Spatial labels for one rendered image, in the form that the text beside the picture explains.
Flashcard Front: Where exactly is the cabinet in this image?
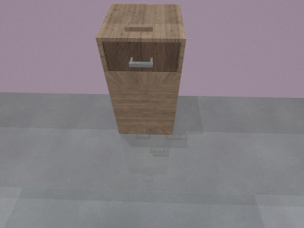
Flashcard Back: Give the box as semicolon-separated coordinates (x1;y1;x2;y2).
95;4;186;135

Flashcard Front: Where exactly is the handle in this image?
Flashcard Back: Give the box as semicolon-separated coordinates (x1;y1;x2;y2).
128;57;153;67
124;25;153;32

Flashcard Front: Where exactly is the drawer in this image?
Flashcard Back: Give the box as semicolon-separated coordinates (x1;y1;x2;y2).
102;41;181;72

